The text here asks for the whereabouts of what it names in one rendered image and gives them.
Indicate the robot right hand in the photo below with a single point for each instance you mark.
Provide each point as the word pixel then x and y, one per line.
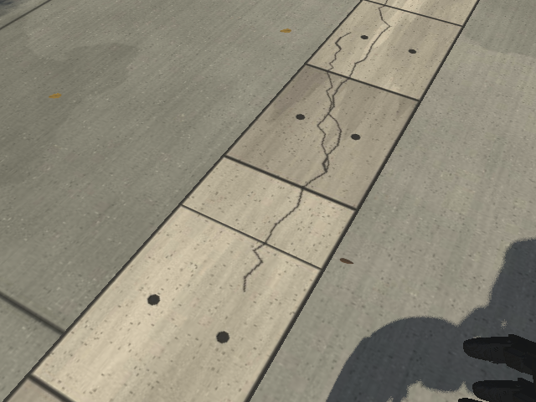
pixel 517 353

